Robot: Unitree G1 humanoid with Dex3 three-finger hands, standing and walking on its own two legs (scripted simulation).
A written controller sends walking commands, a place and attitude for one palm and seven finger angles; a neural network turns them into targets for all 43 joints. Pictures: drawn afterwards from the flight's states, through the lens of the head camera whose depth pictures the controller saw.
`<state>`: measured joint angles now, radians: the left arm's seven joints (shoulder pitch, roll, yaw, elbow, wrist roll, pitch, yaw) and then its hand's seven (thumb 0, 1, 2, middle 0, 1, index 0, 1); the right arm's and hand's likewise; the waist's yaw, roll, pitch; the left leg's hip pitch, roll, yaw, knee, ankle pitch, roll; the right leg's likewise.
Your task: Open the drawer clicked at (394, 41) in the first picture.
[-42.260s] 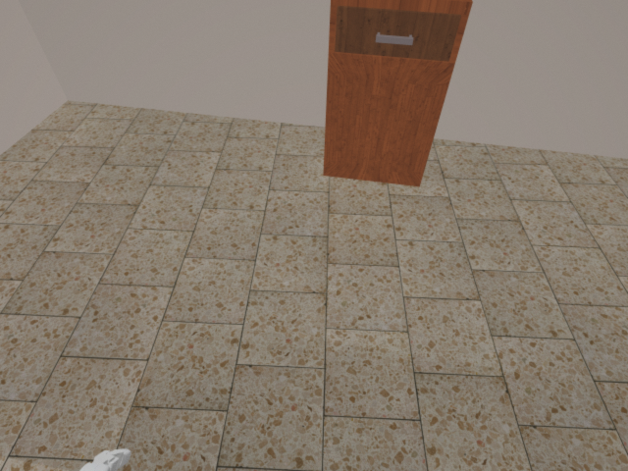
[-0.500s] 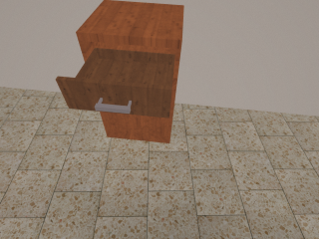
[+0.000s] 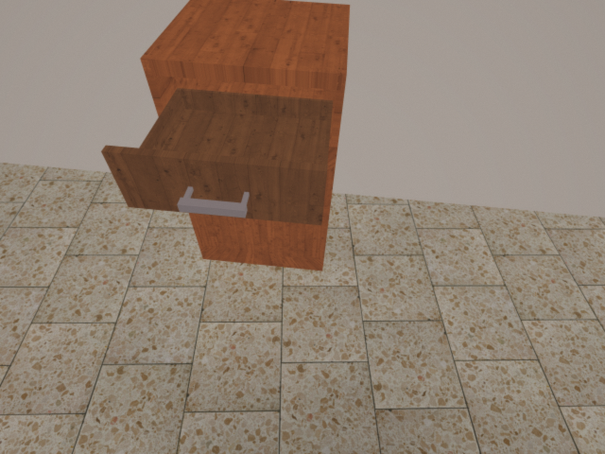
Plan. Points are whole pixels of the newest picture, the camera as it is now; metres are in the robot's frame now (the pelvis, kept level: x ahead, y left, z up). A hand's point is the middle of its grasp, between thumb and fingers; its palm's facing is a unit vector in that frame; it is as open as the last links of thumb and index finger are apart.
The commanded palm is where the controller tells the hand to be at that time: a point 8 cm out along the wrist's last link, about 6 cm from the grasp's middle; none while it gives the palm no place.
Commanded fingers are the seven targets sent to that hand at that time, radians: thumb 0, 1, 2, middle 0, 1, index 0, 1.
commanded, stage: look to check the result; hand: left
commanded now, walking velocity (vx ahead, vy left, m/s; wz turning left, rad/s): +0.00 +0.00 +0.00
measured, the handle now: (215, 200) +0.58 +0.21 -0.07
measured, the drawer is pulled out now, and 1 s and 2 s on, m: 0.30 0.30 0.30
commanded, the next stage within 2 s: stand and wait in 0.16 s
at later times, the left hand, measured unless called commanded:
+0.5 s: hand out of the picture +0.00 +0.17 -0.18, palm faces +0.03 -0.99 -0.16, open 7.4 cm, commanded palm none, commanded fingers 0.00 0.90 0.90 -0.20 -0.30 -0.20 -0.30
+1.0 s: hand out of the picture +0.01 +0.17 -0.18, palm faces +0.02 -0.98 -0.18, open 7.4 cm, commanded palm none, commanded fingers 0.00 0.90 0.90 -0.20 -0.30 -0.20 -0.30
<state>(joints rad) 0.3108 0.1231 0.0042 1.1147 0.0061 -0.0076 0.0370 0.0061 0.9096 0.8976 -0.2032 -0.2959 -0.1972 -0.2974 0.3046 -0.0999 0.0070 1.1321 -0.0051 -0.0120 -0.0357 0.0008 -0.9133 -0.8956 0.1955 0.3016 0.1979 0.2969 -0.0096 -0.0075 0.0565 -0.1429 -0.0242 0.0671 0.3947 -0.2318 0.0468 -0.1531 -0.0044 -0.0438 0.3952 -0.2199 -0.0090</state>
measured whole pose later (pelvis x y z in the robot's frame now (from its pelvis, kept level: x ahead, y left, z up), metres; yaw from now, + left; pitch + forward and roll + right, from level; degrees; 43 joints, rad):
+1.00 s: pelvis +0.01 +0.00 +0.00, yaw +0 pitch -1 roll +0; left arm 0.27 0.15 0.01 1.11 0.01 -0.01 0.03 0.01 0.91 0.90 -0.20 -0.30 -0.20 -0.30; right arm 0.28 -0.14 0.00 1.14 0.00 -0.02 -0.04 0.00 -0.91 -0.90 0.20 0.30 0.20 0.30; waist -0.01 -0.01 0.07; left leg -0.12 -0.04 0.08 0.36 -0.22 0.05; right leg -0.14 -0.01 -0.03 0.38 -0.22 0.00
